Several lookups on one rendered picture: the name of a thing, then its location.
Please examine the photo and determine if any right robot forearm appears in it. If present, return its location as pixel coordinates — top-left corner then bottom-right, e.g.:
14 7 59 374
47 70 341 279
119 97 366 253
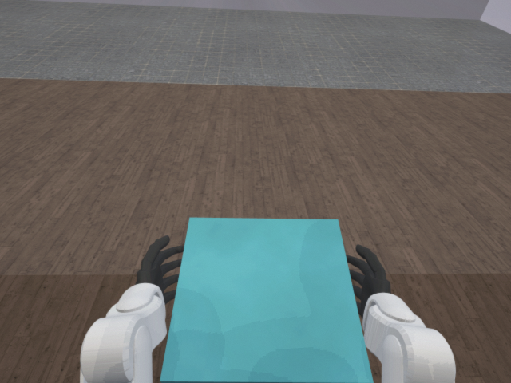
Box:
362 293 456 383

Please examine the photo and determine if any robot right hand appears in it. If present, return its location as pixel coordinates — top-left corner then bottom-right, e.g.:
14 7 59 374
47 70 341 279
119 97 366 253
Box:
346 244 391 319

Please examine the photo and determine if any left robot forearm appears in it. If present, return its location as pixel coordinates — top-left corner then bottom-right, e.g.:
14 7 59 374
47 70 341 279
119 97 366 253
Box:
80 283 167 383

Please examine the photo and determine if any carton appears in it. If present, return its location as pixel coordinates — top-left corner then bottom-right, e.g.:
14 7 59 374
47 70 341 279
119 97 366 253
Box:
160 218 374 383

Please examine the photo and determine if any robot left hand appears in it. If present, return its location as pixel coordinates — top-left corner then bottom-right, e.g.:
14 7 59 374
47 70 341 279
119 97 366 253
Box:
135 235 184 305

